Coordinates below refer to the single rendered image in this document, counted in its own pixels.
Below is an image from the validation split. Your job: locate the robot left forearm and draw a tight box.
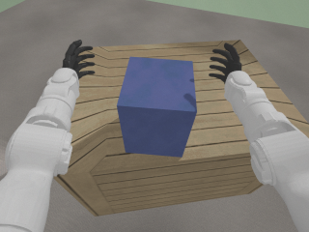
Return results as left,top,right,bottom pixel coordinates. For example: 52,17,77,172
5,68,80,170

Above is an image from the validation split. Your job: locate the carton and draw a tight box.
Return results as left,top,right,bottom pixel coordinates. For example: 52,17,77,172
117,56,197,158

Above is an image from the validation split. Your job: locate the right robot upper arm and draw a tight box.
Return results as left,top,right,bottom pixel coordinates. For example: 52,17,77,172
249,130,309,232

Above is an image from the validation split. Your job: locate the right robot hand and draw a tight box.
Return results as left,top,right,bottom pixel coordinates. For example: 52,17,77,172
209,43,242,84

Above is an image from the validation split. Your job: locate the left robot upper arm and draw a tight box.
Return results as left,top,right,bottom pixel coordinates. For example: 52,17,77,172
0,123,72,232

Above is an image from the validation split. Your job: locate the left robot hand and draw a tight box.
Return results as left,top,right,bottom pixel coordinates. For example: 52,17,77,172
62,40,95,80

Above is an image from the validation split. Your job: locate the pedestal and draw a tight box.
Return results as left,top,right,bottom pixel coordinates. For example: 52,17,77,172
53,40,309,217

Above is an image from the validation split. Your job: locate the robot right forearm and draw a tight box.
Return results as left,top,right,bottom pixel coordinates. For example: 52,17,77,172
224,71,309,144

